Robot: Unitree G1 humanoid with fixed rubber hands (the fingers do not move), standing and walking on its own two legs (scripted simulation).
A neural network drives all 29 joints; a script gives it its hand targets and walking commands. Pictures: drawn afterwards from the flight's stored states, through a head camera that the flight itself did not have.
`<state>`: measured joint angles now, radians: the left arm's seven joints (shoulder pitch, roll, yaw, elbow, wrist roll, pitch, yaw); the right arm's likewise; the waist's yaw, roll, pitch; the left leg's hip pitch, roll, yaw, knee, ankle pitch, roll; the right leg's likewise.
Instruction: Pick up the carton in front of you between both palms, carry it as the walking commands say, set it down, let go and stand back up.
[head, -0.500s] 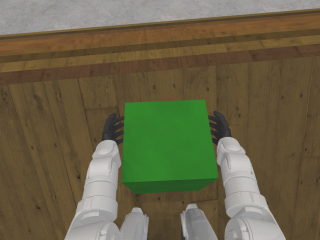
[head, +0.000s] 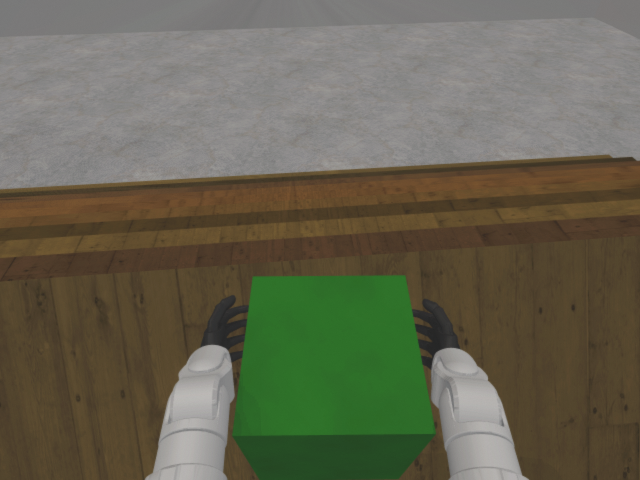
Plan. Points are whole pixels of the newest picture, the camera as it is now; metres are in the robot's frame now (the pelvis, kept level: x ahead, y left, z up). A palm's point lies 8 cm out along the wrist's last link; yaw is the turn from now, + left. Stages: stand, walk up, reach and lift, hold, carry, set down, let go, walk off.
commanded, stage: reach and lift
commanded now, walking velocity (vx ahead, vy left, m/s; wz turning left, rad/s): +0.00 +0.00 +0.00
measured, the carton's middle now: (329, 382) +0.29 +0.00 -0.06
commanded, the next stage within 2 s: hold in 1.04 s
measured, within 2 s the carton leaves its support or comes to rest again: neither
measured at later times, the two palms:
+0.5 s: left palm (213, 349) +0.29 +0.14 +0.04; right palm (452, 351) +0.29 -0.16 +0.04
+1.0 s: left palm (210, 342) +0.30 +0.15 +0.05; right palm (451, 344) +0.29 -0.15 +0.05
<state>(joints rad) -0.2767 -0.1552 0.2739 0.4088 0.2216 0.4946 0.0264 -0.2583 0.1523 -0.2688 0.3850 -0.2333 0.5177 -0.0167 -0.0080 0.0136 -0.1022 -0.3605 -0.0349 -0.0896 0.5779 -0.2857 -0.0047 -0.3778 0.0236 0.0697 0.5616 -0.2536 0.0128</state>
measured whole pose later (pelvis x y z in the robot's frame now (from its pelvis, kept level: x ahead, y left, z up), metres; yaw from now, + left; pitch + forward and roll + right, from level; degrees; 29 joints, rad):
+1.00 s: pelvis +0.00 +0.00 +0.01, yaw +0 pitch -5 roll +0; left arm -0.27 -0.15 0.24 0.29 0.28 0.67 -0.01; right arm -0.25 0.15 -0.22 0.27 -0.28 0.70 0.01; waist 0.00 0.01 0.01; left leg -0.07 -0.02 -0.09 0.37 -0.21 0.00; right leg -0.09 0.02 0.07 0.36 -0.18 0.01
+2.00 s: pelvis +0.00 +0.00 +0.02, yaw +0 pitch -8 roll +0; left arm -0.27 -0.15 0.23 0.22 0.28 0.75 -0.02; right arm -0.25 0.15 -0.20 0.20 -0.27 0.78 0.01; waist 0.00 0.01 0.03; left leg -0.02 -0.02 -0.09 0.36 -0.20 -0.01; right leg -0.04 0.02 0.07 0.35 -0.17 0.01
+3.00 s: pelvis +0.21 -0.01 +0.01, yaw +4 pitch +6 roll -1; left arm 0.06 -0.13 0.04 -0.46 0.01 1.15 0.16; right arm 0.06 0.13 -0.06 -0.48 0.00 1.18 -0.17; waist 0.00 0.01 -0.17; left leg -0.47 0.08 0.08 1.05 -0.38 0.02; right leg -0.29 -0.02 -0.24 0.42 -0.23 -0.06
